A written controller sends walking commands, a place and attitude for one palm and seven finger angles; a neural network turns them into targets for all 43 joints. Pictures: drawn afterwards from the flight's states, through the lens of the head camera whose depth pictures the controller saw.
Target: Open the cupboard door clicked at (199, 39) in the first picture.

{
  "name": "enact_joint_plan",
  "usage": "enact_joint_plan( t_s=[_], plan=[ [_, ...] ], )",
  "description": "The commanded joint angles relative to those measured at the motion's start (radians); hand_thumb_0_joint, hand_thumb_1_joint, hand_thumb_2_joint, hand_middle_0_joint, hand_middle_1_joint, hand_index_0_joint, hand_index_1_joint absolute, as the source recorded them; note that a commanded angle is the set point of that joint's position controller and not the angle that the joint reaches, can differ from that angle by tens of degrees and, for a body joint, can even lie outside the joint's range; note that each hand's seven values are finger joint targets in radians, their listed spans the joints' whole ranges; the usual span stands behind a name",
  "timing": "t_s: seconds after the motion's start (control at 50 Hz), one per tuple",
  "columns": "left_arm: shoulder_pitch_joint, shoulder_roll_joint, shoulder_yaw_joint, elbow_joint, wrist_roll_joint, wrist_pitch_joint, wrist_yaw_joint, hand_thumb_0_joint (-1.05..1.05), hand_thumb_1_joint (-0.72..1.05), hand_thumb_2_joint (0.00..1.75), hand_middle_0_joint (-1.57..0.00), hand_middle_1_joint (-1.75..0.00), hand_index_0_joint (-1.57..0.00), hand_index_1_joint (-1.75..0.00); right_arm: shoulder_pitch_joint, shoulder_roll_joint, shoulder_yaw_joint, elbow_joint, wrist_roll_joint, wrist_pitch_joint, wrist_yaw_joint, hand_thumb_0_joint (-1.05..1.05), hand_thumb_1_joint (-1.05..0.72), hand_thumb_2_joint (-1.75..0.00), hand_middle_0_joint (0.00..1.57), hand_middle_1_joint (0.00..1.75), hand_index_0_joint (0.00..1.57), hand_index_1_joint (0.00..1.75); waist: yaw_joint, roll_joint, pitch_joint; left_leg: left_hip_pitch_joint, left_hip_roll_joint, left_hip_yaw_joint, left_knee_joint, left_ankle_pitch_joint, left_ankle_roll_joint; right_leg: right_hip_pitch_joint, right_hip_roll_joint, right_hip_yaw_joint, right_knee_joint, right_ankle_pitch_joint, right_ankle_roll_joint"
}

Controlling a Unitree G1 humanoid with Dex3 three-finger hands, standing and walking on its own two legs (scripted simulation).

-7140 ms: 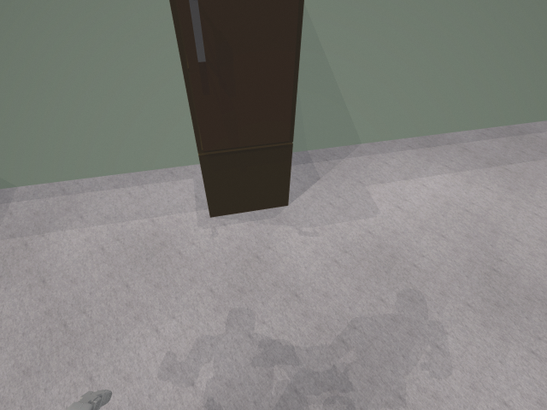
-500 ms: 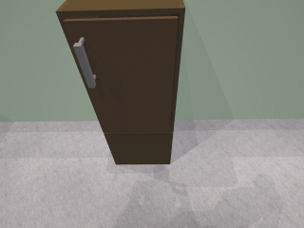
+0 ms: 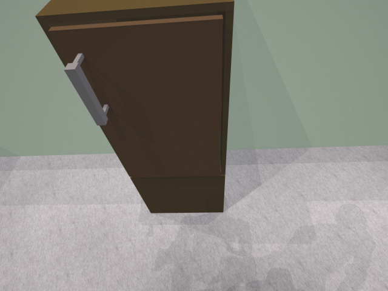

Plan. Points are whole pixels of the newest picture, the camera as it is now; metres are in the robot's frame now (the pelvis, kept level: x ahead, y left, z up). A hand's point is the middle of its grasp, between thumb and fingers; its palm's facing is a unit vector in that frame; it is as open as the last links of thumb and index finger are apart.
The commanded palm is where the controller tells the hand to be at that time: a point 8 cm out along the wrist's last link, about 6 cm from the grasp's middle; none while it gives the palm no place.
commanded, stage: come to a stop and stand still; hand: left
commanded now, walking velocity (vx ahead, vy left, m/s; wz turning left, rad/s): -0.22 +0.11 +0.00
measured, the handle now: (91, 91) +0.52 +0.27 +0.13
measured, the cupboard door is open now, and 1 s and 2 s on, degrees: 0 0 0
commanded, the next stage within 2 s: look again from close up in 1.12 s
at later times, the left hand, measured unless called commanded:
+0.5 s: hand out of the picture +0.03 +0.20 -0.17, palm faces +0.07 -0.97 -0.23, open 7.4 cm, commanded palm none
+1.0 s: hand out of the picture +0.01 +0.17 -0.16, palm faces -0.02 -0.98 -0.21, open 7.4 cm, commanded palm none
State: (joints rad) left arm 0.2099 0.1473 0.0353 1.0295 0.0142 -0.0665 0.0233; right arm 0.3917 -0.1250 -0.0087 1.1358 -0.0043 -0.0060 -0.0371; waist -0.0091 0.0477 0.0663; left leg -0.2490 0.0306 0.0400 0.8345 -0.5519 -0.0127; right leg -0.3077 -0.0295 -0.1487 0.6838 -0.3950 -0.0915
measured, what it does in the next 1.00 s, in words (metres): steps on the spot: left foot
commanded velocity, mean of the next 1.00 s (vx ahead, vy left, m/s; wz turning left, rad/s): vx -0.03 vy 0.02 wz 0.00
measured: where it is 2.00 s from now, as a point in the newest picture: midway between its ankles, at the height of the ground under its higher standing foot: outside the picture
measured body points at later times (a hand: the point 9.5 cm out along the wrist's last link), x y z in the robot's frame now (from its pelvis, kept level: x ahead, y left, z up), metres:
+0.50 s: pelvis +0.01 +0.01 +0.01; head +0.04 +0.02 +0.45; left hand +0.02 +0.25 -0.15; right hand +0.11 -0.21 -0.14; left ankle +0.04 +0.13 -0.72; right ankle -0.04 -0.08 -0.69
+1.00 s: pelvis -0.02 -0.01 +0.01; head -0.04 +0.00 +0.46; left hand +0.02 +0.22 -0.14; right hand -0.01 -0.24 -0.14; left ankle +0.02 +0.11 -0.72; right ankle -0.04 -0.10 -0.72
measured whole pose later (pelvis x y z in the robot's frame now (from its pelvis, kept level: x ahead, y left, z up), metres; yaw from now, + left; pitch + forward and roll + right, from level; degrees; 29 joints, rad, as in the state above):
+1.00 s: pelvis -0.02 -0.01 +0.01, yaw -2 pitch -2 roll +0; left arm 0.31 0.18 -0.01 0.99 0.01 -0.01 0.04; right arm 0.29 -0.17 0.00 1.03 -0.02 0.01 -0.01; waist -0.01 -0.01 0.00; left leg -0.26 0.02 0.03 0.52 -0.22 0.00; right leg -0.17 0.03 -0.04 0.53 -0.32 -0.04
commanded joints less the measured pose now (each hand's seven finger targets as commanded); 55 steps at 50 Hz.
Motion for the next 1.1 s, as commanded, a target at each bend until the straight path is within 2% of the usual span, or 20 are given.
enact_joint_plan(
  t_s=[0.0, 0.06, 0.22, 0.3, 0.32, 0.34, 0.36, 0.38, 0.42, 0.52, 0.56, 0.58, 0.6, 0.62, 0.68, 0.72, 0.78, 0.82, 0.92, 1.08],
  plan=[
    [0.143, 0.125, 0.015, 0.008, 0.007, 0.022, 0.029, 0.0, 0.9, 0.9, -0.2, -0.3, -0.2, -0.3, -0.042, -0.051, -0.024, -0.086, 0.006, 0.004, 0.0, 0.0, -0.9, -0.9, 0.2, 0.3, 0.2, 0.3, 0.037, -0.232, -0.04, -0.22, 0.019, -0.044, 0.18, 0.0, -0.001, 0.199, -0.309, 0.26, -0.241, 1.153, -0.135],
    [0.119, 0.149, 0.032, -0.019, 0.009, 0.039, 0.029, 0.0, 0.9, 0.9, -0.2, -0.3, -0.2, -0.3, -0.072, -0.034, -0.031, -0.095, 0.001, 0.024, 0.012, 0.0, -0.9, -0.9, 0.2, 0.3, 0.2, 0.3, 0.03, -0.179, -0.062, -0.187, -0.007, 0.009, 0.095, 0.099, -0.018, 0.184, -0.259, 0.178, -0.245, 1.059, -0.102],
    [0.119, 0.181, 0.047, -0.063, 0.017, 0.059, 0.024, 0.0, 0.9, 0.9, -0.2, -0.3, -0.2, -0.3, -0.211, -0.085, -0.046, -0.185, -0.005, 0.033, 0.017, 0.0, -0.9, -0.9, 0.2, 0.3, 0.2, 0.3, 0.045, -0.185, -0.086, -0.167, -0.029, 0.006, -0.046, 0.166, -0.02, 0.207, -0.268, 0.226, -0.234, 0.955, -0.12],
    [0.085, 0.174, 0.04, -0.078, 0.009, 0.068, 0.023, 0.0, 0.9, 0.9, -0.2, -0.3, -0.2, -0.3, -0.118, -0.1, -0.046, -0.171, -0.01, 0.018, 0.015, 0.0, -0.9, -0.9, 0.2, 0.3, 0.2, 0.3, -0.013, -0.132, -0.115, 0.102, -0.016, 0.019, -0.364, 0.454, -0.001, 0.088, -0.197, 0.188, -0.138, 0.65, -0.041],
    [0.101, 0.147, 0.031, -0.081, 0.004, 0.073, 0.022, 0.0, 0.9, 0.9, -0.2, -0.3, -0.2, -0.3, -0.093, -0.148, -0.051, -0.17, -0.016, 0.008, 0.011, 0.0, -0.9, -0.9, 0.2, 0.3, 0.2, 0.3, -0.016, -0.017, -0.14, 0.206, 0.083, -0.057, -0.394, 0.697, 0.038, 0.022, -0.13, 0.145, -0.051, 0.437, 0.007],
    [0.137, 0.089, 0.019, -0.089, -0.001, 0.081, 0.023, 0.0, 0.9, 0.9, -0.2, -0.3, -0.2, -0.3, -0.087, -0.2, -0.056, -0.187, -0.017, 0.0, 0.011, 0.0, -0.9, -0.9, 0.2, 0.3, 0.2, 0.3, 0.0, 0.193, -0.151, 0.207, 0.283, -0.278, -0.434, 1.018, 0.15, -0.05, -0.025, 0.07, 0.082, -0.035, 0.067],
    [0.142, 0.083, 0.013, -0.087, -0.001, 0.086, 0.029, 0.0, 0.9, 0.9, -0.2, -0.3, -0.2, -0.3, -0.12, -0.219, -0.052, -0.205, -0.017, 0.009, 0.009, 0.0, -0.9, -0.9, 0.2, 0.3, 0.2, 0.3, 0.005, 0.196, -0.134, 0.107, 0.336, -0.287, -0.478, 1.05, 0.251, -0.038, 0.003, 0.115, 0.228, -0.253, 0.073],
    [0.133, 0.085, 0.01, -0.091, 0.001, 0.089, 0.029, 0.0, 0.9, 0.9, -0.2, -0.3, -0.2, -0.3, -0.168, -0.205, -0.041, -0.224, -0.021, 0.01, 0.008, 0.0, -0.9, -0.9, 0.2, 0.3, 0.2, 0.3, 0.016, 0.144, -0.093, 0.011, 0.324, -0.256, -0.504, 0.892, 0.268, -0.018, -0.01, 0.146, 0.294, -0.242, 0.067],
    [0.127, 0.089, 0.015, -0.059, 0.006, 0.098, 0.02, 0.0, 0.9, 0.9, -0.2, -0.3, -0.2, -0.3, -0.25, -0.17, -0.029, -0.237, -0.022, 0.005, -0.002, 0.0, -0.9, -0.9, 0.2, 0.3, 0.2, 0.3, 0.044, 0.202, -0.062, -0.064, 0.246, -0.222, -0.553, 0.641, 0.224, -0.017, -0.024, 0.17, 0.309, -0.143, 0.072],
    [0.169, 0.048, -0.008, -0.031, 0.006, 0.081, 0.008, 0.0, 0.9, 0.9, -0.2, -0.3, -0.2, -0.3, -0.224, -0.185, -0.039, -0.223, -0.02, 0.006, 0.007, 0.0, -0.9, -0.9, 0.2, 0.3, 0.2, 0.3, 0.048, 0.031, -0.096, -0.021, 0.184, -0.165, -0.515, 0.443, 0.18, 0.078, -0.021, 0.107, -0.038, -0.024, 0.096],
    [0.179, 0.074, -0.011, -0.02, 0.012, 0.061, 0.01, 0.0, 0.9, 0.9, -0.2, -0.3, -0.2, -0.3, -0.199, -0.158, -0.038, -0.208, -0.009, 0.006, 0.01, 0.0, -0.9, -0.9, 0.2, 0.3, 0.2, 0.3, 0.043, -0.075, -0.09, -0.009, 0.104, -0.114, -0.421, 0.403, 0.103, 0.117, -0.039, 0.169, -0.285, 0.133, 0.092],
    [0.243, 0.102, -0.013, -0.014, 0.023, 0.041, 0.047, 0.0, 0.9, 0.9, -0.2, -0.3, -0.2, -0.3, -0.275, -0.185, -0.04, -0.256, 0.006, -0.007, 0.02, 0.0, -0.9, -0.9, 0.2, 0.3, 0.2, 0.3, 0.075, -0.172, -0.018, 0.002, 0.085, -0.044, -0.231, 0.437, 0.041, 0.044, -0.097, 0.264, -0.353, 0.397, 0.085],
    [0.156, 0.161, -0.014, -0.077, 0.016, 0.025, 0.043, 0.0, 0.9, 0.9, -0.2, -0.3, -0.2, -0.3, -0.207, -0.112, -0.034, -0.288, -0.001, -0.004, 0.038, 0.0, -0.9, -0.9, 0.2, 0.3, 0.2, 0.3, 0.002, -0.219, -0.075, -0.067, -0.001, -0.015, -0.187, 0.225, 0.02, 0.039, -0.198, 0.392, -0.365, 0.327, 0.039],
    [0.125, 0.182, -0.014, -0.096, 0.014, 0.015, 0.034, 0.0, 0.9, 0.9, -0.2, -0.3, -0.2, -0.3, -0.2, -0.109, -0.032, -0.275, -0.009, -0.004, 0.046, 0.0, -0.9, -0.9, 0.2, 0.3, 0.2, 0.3, -0.008, -0.126, -0.091, -0.073, -0.021, -0.003, -0.177, 0.209, 0.02, 0.09, -0.197, 0.367, -0.305, 0.462, -0.001],
    [0.159, 0.164, 0.002, -0.102, 0.009, -0.002, 0.041, 0.0, 0.9, 0.9, -0.2, -0.3, -0.2, -0.3, -0.193, -0.107, -0.031, -0.277, -0.007, -0.007, 0.039, 0.0, -0.9, -0.9, 0.2, 0.3, 0.2, 0.3, 0.011, -0.27, -0.175, -0.137, -0.019, -0.014, -0.162, 0.209, 0.04, 0.295, -0.172, 0.307, -0.192, 0.884, -0.024],
    [0.139, 0.148, -0.006, -0.109, 0.008, 0.009, 0.041, 0.0, 0.9, 0.9, -0.2, -0.3, -0.2, -0.3, -0.17, -0.102, -0.026, -0.26, -0.002, -0.006, 0.031, 0.0, -0.9, -0.9, 0.2, 0.3, 0.2, 0.3, -0.006, -0.244, -0.123, -0.037, -0.016, -0.011, -0.258, 0.264, 0.041, 0.186, -0.15, 0.274, -0.198, 0.75, -0.018],
    [0.124, 0.127, -0.017, -0.114, 0.001, 0.029, 0.036, 0.0, 0.9, 0.9, -0.2, -0.3, -0.2, -0.3, -0.128, -0.126, -0.018, -0.215, -0.008, -0.008, 0.025, 0.0, -0.9, -0.9, 0.2, 0.3, 0.2, 0.3, -0.009, -0.053, -0.005, 0.05, 0.053, -0.073, -0.35, 0.448, 0.066, 0.0, -0.062, 0.226, -0.232, 0.301, 0.037],
    [0.133, 0.136, -0.019, -0.096, 0.003, 0.042, 0.031, 0.0, 0.9, 0.9, -0.2, -0.3, -0.2, -0.3, -0.155, -0.125, -0.012, -0.2, -0.009, -0.004, 0.025, 0.0, -0.9, -0.9, 0.2, 0.3, 0.2, 0.3, 0.01, 0.016, 0.076, -0.042, 0.054, -0.107, -0.409, 0.311, 0.073, 0.001, -0.043, 0.225, -0.287, 0.077, 0.045],
    [0.134, 0.154, -0.022, -0.079, 0.002, 0.045, 0.02, 0.0, 0.9, 0.9, -0.2, -0.3, -0.2, -0.3, -0.107, -0.129, -0.004, -0.167, -0.016, 0.0, 0.026, 0.0, -0.9, -0.9, 0.2, 0.3, 0.2, 0.3, 0.001, -0.059, 0.082, -0.032, 0.032, -0.074, -0.414, 0.223, 0.05, -0.036, -0.06, 0.269, -0.374, -0.111, 0.029],
    [0.135, 0.152, -0.024, -0.057, -0.002, 0.044, 0.011, 0.0, 0.9, 0.9, -0.2, -0.3, -0.2, -0.3, -0.067, -0.136, 0.005, -0.121, -0.015, -0.013, 0.023, 0.0, -0.9, -0.9, 0.2, 0.3, 0.2, 0.3, 0.009, -0.031, 0.013, -0.042, 0.05, -0.093, -0.449, 0.234, 0.053, 0.035, -0.054, 0.25, -0.352, -0.039, 0.033]
  ],
)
